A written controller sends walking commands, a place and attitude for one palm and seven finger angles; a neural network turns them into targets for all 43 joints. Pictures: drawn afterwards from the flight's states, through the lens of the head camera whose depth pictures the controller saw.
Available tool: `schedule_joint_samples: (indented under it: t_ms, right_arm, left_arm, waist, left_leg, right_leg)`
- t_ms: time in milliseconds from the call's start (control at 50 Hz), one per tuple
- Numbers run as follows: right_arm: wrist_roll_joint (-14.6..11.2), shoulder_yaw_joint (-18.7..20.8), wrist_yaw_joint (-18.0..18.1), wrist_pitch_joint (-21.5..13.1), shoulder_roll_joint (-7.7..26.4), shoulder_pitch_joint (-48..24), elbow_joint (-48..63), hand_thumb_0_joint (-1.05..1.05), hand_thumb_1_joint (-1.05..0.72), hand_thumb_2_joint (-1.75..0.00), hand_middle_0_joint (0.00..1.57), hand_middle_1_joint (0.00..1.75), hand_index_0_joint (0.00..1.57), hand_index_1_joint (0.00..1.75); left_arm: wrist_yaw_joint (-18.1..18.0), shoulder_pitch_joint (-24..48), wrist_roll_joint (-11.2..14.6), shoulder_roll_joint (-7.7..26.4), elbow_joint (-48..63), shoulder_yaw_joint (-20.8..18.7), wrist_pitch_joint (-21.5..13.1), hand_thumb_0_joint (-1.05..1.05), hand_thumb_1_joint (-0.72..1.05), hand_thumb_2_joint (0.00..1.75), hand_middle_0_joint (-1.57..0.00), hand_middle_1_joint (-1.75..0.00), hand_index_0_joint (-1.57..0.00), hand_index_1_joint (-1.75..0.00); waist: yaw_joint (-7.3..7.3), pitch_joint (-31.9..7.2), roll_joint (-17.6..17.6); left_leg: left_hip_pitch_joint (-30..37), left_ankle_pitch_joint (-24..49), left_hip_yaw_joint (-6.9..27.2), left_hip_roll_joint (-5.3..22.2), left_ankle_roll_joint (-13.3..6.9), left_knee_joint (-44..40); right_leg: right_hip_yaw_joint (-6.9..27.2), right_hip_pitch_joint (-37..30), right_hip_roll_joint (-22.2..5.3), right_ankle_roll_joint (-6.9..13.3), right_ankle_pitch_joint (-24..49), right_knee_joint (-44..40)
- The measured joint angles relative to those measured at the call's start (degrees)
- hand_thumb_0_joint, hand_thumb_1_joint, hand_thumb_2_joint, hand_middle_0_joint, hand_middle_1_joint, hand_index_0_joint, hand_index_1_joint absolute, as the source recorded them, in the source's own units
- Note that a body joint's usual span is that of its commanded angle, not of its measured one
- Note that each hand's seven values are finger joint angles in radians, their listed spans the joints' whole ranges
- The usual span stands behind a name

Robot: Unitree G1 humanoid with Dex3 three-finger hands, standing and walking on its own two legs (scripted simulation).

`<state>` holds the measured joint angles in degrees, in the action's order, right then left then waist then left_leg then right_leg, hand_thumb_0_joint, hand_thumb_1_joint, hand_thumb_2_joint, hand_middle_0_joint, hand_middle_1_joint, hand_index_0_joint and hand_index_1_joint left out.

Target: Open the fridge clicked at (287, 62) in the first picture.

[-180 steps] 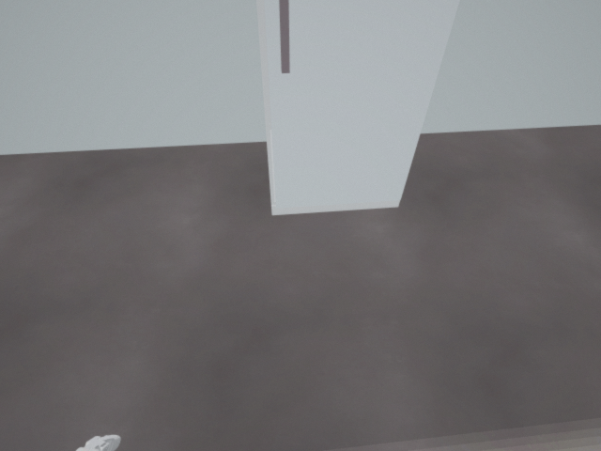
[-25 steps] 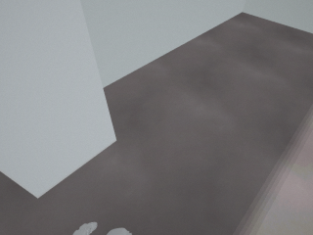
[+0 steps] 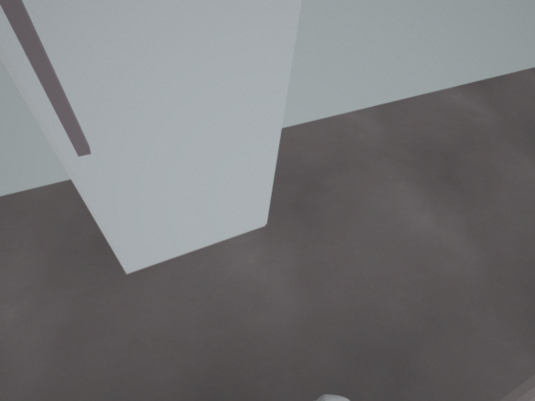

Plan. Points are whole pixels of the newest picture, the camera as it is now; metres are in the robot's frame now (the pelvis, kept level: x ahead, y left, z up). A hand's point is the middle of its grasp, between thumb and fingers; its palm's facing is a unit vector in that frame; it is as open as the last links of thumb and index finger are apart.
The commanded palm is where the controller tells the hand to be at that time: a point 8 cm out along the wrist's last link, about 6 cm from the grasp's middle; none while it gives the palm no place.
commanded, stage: turn to face it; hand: left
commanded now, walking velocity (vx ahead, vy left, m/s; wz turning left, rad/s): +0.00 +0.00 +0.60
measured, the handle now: (44, 65) +0.59 +0.43 +0.14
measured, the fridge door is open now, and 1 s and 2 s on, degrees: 0 0 0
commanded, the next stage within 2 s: take the last steps up to it in 0.64 s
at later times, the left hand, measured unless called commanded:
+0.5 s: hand out of the picture +0.02 +0.14 -0.15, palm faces +0.31 -0.91 -0.29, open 7.4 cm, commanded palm none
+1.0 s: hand out of the picture -0.12 +0.14 -0.18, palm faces +0.48 -0.85 -0.19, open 7.4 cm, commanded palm none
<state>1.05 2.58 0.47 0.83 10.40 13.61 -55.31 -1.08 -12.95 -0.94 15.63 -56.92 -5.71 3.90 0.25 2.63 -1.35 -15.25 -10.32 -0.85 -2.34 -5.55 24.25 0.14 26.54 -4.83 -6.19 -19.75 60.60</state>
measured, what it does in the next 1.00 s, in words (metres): steps on the spot, turning left: right foot, then left foot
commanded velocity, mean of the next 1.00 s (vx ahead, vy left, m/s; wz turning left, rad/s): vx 0.08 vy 0.00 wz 0.32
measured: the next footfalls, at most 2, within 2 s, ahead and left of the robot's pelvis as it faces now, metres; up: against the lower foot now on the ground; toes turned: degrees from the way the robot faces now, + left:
right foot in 0.32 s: +0.04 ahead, -0.17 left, +0.00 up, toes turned +12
left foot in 0.78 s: -0.06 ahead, +0.06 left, +0.00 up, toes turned +29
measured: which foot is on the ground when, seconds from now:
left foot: down 0.00-0.32, up 0.34-0.76, down 0.78-1.00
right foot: up 0.00-0.30, down 0.32-0.78, up 0.80-1.00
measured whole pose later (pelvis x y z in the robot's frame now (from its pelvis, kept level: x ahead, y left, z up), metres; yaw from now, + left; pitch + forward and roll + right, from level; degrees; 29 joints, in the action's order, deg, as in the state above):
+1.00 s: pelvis -0.02 -0.03 +0.00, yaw +26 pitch -1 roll +0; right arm 1.0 1.0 0.8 -1.2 9.0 10.7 -56.7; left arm 0.7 -17.4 -1.6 13.5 -60.3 -2.5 2.0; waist -2.2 2.2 -2.5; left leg -6.7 -15.4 -2.8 -0.6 -2.4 22.8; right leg -4.1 23.4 -5.4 -2.8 -22.2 56.1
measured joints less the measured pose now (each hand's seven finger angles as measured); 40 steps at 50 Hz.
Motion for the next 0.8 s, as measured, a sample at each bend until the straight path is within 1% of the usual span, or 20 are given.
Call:
schedule_joint_samples:
  t_ms: [100,220,260,300,320,360,380,420,440,460,500,540,600,680,720,740,760,780,800]
  right_arm:
    - [0.2,0.6,-0.3,0.5,1.0,-1.0,0.4,0.00,-0.91,-0.90,0.20,0.30,0.20,0.30]
    - [0.4,1.4,-0.5,1.4,2.5,-1.6,1.2,0.00,-0.91,-0.90,0.20,0.30,0.20,0.30]
    - [0.5,1.7,-0.7,1.8,3.1,-1.7,1.5,0.00,-0.91,-0.90,0.20,0.30,0.20,0.30]
    - [0.3,2.1,-0.9,2.2,3.7,-1.6,1.9,0.00,-0.91,-0.90,0.20,0.30,0.20,0.30]
    - [0.1,2.3,-1.0,2.4,3.8,-1.4,2.1,0.00,-0.91,-0.90,0.20,0.30,0.20,0.30]
    - [0.2,2.8,-1.0,2.8,4.5,-1.7,2.1,0.00,-0.91,-0.90,0.20,0.30,0.20,0.30]
    - [0.4,3.0,-1.1,3.0,4.7,-1.7,2.1,0.01,-0.91,-0.90,0.20,0.30,0.20,0.30]
    - [0.5,3.0,-1.4,3.3,4.9,-1.7,2.1,0.01,-0.91,-0.90,0.20,0.30,0.20,0.30]
    - [0.5,3.0,-1.6,3.3,5.0,-1.8,2.1,0.01,-0.91,-0.90,0.20,0.30,0.20,0.30]
    - [0.5,2.9,-1.7,3.4,5.0,-1.8,2.1,0.01,-0.91,-0.90,0.20,0.30,0.20,0.30]
    - [0.5,2.7,-1.8,3.5,5.0,-2.0,2.0,0.01,-0.91,-0.90,0.20,0.30,0.20,0.30]
    - [0.4,2.5,-1.8,3.8,4.8,-2.3,1.5,0.01,-0.91,-0.90,0.20,0.30,0.20,0.30]
    - [0.3,1.9,-1.7,4.2,4.6,-3.6,0.7,0.01,-0.91,-0.90,0.19,0.30,0.20,0.30]
    - [-0.2,1.0,-1.5,4.0,3.9,-6.2,0.3,0.01,-0.91,-0.90,0.19,0.30,0.20,0.30]
    - [-0.4,0.5,-1.4,3.5,3.4,-7.4,0.5,0.01,-0.91,-0.90,0.19,0.30,0.20,0.30]
    - [-0.4,0.3,-1.4,3.1,3.1,-7.8,0.7,0.01,-0.91,-0.90,0.19,0.30,0.20,0.30]
    - [-0.4,0.0,-1.4,2.6,3.0,-8.1,0.9,0.01,-0.91,-0.90,0.19,0.30,0.20,0.30]
    - [-0.2,-0.2,-1.3,1.9,2.7,-8.4,1.1,0.01,-0.91,-0.90,0.20,0.30,0.20,0.30]
    - [-0.1,-0.4,-1.2,1.4,2.0,-8.8,1.0,0.01,-0.91,-0.90,0.20,0.30,0.20,0.30]
  left_arm:
    - [0.0,2.4,0.2,-0.3,1.2,0.5,0.0,0.00,0.91,0.90,-0.19,-0.30,-0.19,-0.29]
    - [0.0,5.7,0.4,-2.2,4.1,1.6,-0.5,0.00,0.91,0.90,-0.20,-0.30,-0.20,-0.29]
    - [0.0,6.2,0.6,-3.0,5.2,2.1,-0.9,0.00,0.91,0.90,-0.20,-0.30,-0.20,-0.29]
    - [0.0,5.9,0.7,-3.5,6.5,2.5,-1.6,0.00,0.91,0.90,-0.20,-0.30,-0.20,-0.29]
    - [-0.1,5.5,0.4,-3.5,7.1,2.7,-2.1,0.00,0.91,0.90,-0.20,-0.30,-0.20,-0.29]
    - [-0.1,5.0,0.1,-4.4,7.3,3.2,-2.3,0.00,0.91,0.90,-0.20,-0.30,-0.20,-0.29]
    - [-0.1,4.4,0.1,-4.7,7.5,3.4,-2.4,0.00,0.91,0.90,-0.20,-0.30,-0.20,-0.29]
    - [-0.1,3.2,0.1,-5.0,7.4,3.7,-2.5,0.00,0.91,0.90,-0.20,-0.30,-0.20,-0.29]
    - [-0.1,2.7,0.0,-5.1,7.2,3.7,-2.6,0.00,0.91,0.90,-0.20,-0.30,-0.20,-0.29]
    - [-0.2,2.3,0.0,-5.1,7.0,3.7,-2.7,0.00,0.91,0.90,-0.20,-0.30,-0.20,-0.29]
    - [-0.1,1.4,-0.1,-5.2,6.6,3.8,-3.0,0.00,0.91,0.90,-0.20,-0.30,-0.20,-0.29]
    - [-0.1,0.6,-0.2,-5.3,6.2,3.9,-3.2,0.00,0.91,0.90,-0.20,-0.30,-0.20,-0.29]
    - [0.1,-1.0,-0.4,-5.2,5.5,4.1,-3.4,0.00,0.91,0.90,-0.20,-0.30,-0.20,-0.29]
    - [0.2,-3.2,-0.7,-4.6,3.7,3.9,-3.3,0.00,0.91,0.90,-0.20,-0.30,-0.20,-0.29]
    - [0.1,-4.2,-0.8,-3.9,2.6,3.6,-3.0,0.00,0.91,0.90,-0.20,-0.30,-0.20,-0.29]
    - [0.1,-4.6,-0.8,-3.5,2.0,3.4,-2.8,0.00,0.91,0.90,-0.20,-0.30,-0.20,-0.29]
    - [0.0,-5.1,-0.6,-3.1,1.3,3.2,-2.6,0.00,0.91,0.90,-0.20,-0.30,-0.20,-0.29]
    - [0.0,-5.6,-0.3,-2.6,0.8,3.0,-2.3,0.00,0.91,0.90,-0.20,-0.30,-0.20,-0.29]
    - [0.0,-5.5,-0.1,-1.8,0.1,2.7,-1.9,0.00,0.91,0.90,-0.20,-0.30,-0.20,-0.29]
  waist:
    - [0.72,0.2,0.6]
    - [1.94,0.3,1.9]
    - [2.17,0.3,2.5]
    - [2.07,-0.1,3.0]
    - [1.80,-0.5,2.9]
    - [1.80,-0.1,4.3]
    - [1.75,0.0,4.4]
    - [1.69,0.2,4.2]
    - [1.76,0.4,4.1]
    - [1.78,0.6,3.9]
    - [1.62,1.0,3.4]
    - [1.20,1.4,2.9]
    - [0.14,1.9,2.2]
    - [-1.56,2.6,1.3]
    - [-2.29,2.8,0.7]
    - [-2.50,2.8,0.4]
    - [-2.61,2.6,0.2]
    - [-2.68,2.4,-0.1]
    - [-3.10,2.7,-1.4]
  left_leg:
    - [-0.9,0.8,3.1,-1.4,0.5,0.2]
    - [-2.7,1.5,7.2,-3.1,1.9,1.5]
    - [-3.5,1.5,8.5,-3.6,2.7,2.5]
    - [-4.8,1.0,9.7,-4.3,3.7,4.3]
    - [-6.2,-0.8,9.6,-4.7,4.3,6.7]
    - [-9.7,-10.3,8.4,-3.9,5.9,16.5]
    - [-11.4,-12.8,7.2,-3.6,6.4,22.4]
    - [-14.0,-13.0,4.8,-2.2,7.4,32.6]
    - [-14.8,-12.3,3.9,-1.3,7.9,36.2]
    - [-15.1,-11.8,3.2,-0.3,8.4,38.7]
    - [-14.8,-11.3,2.5,1.3,9.2,40.5]
    - [-13.4,-12.2,2.0,2.7,9.8,39.0]
    - [-10.5,-13.9,1.3,3.8,10.0,34.0]
    - [-5.7,-15.7,-0.2,3.8,9.3,24.9]
    - [-2.9,-14.9,-1.3,3.4,8.7,19.1]
    - [-1.1,-13.1,-1.9,3.1,8.4,15.2]
    - [1.1,-9.5,-2.6,3.0,8.0,10.2]
    - [2.4,-7.1,-2.9,3.0,6.0,7.0]
    - [2.3,-7.3,-3.2,2.3,4.7,7.4]
  right_leg:
    - [0.5,-2.2,0.9,0.0,-2.3,-5.4]
    - [1.0,-5.0,3.4,1.2,-4.1,-13.1]
    - [1.0,-7.0,4.3,1.8,-3.6,-17.8]
    - [0.6,-10.5,4.7,2.6,-0.1,-26.0]
    - [0.7,-12.0,4.4,3.9,0.4,-30.1]
    - [-1.1,-12.3,4.6,6.4,1.1,-29.4]
    - [-1.9,-12.8,4.3,7.1,1.4,-29.5]
    - [-3.1,-14.2,3.5,7.6,2.1,-30.6]
    - [-3.8,-14.8,3.0,7.7,2.3,-31.1]
    - [-4.4,-15.3,2.6,7.7,2.4,-31.4]
    - [-5.5,-16.0,1.7,7.8,2.3,-31.7]
    - [-6.6,-16.3,0.8,7.8,2.0,-31.6]
    - [-8.0,-16.3,-0.2,7.6,1.7,-31.2]
    - [-9.2,-15.5,-1.2,6.8,1.3,-30.2]
    - [-9.9,-14.8,-1.6,6.2,0.9,-29.2]
    - [-10.3,-14.4,-1.8,5.8,0.5,-28.5]
    - [-10.7,-13.9,-1.9,5.4,0.0,-27.3]
    - [-10.9,-13.0,-2.1,4.9,-0.9,-25.3]
    - [-9.7,-11.8,-2.6,4.4,-3.9,-22.2]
